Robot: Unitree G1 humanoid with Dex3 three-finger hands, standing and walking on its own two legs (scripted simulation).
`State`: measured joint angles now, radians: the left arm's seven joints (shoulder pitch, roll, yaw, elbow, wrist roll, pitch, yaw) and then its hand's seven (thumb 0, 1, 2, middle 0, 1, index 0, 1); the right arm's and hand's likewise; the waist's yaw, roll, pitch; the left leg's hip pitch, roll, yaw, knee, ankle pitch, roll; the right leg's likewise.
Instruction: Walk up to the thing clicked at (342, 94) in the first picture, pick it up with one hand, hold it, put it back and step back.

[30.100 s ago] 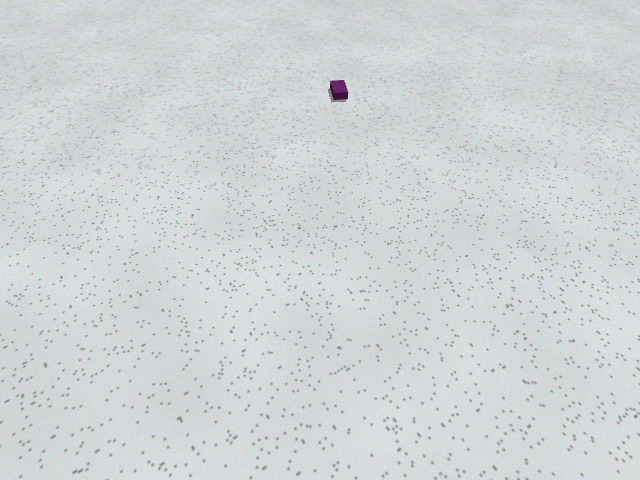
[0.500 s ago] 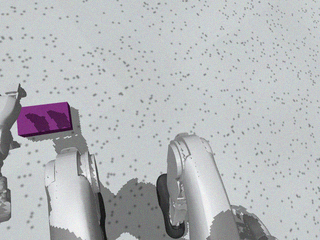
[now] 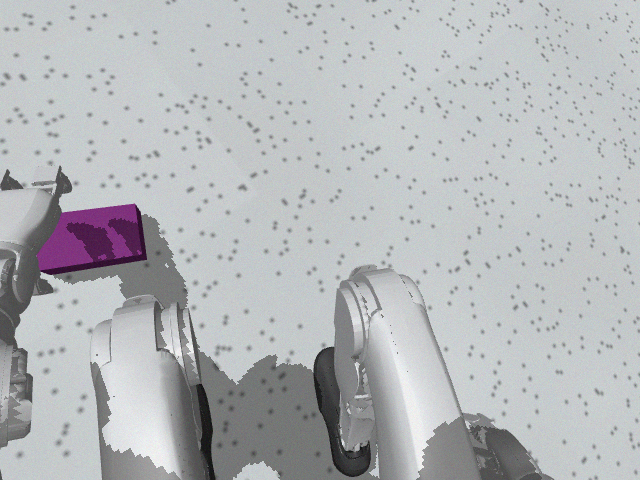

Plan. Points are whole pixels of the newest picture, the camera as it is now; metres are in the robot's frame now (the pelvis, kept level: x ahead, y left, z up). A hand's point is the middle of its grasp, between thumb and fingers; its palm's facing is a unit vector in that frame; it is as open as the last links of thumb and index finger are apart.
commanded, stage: approach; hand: left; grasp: from above
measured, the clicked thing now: (93, 239) +0.45 +0.27 -0.30
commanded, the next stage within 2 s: rest palm in 0.26 s
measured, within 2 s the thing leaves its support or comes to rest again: neither
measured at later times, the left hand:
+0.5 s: hand (45, 234) +0.43 +0.29 -0.18, palm faces -0.46 -0.08 -0.88, open 14.3 cm
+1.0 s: hand (83, 243) +0.43 +0.27 -0.24, palm faces -0.34 +0.01 -0.94, open 14.4 cm
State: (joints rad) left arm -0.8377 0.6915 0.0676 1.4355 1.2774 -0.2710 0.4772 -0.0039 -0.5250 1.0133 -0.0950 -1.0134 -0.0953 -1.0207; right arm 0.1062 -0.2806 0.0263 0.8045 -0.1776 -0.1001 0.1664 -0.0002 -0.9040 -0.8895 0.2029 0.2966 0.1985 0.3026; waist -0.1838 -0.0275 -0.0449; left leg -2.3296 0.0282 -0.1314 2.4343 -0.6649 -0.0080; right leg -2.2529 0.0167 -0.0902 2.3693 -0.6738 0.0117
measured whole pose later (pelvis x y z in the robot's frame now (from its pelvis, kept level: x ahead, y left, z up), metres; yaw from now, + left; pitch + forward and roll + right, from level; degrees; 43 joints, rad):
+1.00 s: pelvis +0.01 +0.01 -0.02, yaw -4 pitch +30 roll -10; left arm -0.89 0.69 0.04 1.68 1.34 -0.16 0.86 0.00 -0.55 1.00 -0.07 -0.95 -0.06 -0.97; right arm -0.02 -0.30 0.10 0.82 -0.28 -0.20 0.30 0.00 -0.90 -0.89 0.20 0.30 0.20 0.30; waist -0.28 -0.07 0.01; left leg -2.37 0.03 -0.18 2.54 -0.71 0.00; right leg -2.26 0.03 -0.13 2.42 -0.70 0.04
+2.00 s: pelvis +0.01 +0.01 -0.02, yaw -6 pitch +27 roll -13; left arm -0.93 0.85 0.11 1.68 1.21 -0.23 0.63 0.00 -0.56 1.01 -0.08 -0.95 -0.05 -0.99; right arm 0.04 -0.31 0.23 0.77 -0.28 -0.30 0.34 0.00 -0.91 -0.90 0.20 0.30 0.19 0.30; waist -0.32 -0.11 0.17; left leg -2.33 0.03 -0.24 2.57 -0.74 -0.01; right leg -2.22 0.05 -0.18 2.42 -0.70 0.03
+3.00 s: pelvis +0.00 +0.01 -0.02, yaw -7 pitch +26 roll -13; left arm -0.95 0.88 0.11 1.76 1.22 -0.19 0.73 -0.01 -0.15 0.72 -0.33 -0.85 -0.36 -0.82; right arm 0.03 -0.34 0.24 0.74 -0.28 -0.34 0.35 0.00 -0.90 -0.89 0.20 0.30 0.20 0.30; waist -0.33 -0.13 0.16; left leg -2.33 0.04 -0.26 2.56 -0.72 -0.01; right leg -2.21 0.07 -0.19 2.39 -0.67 0.04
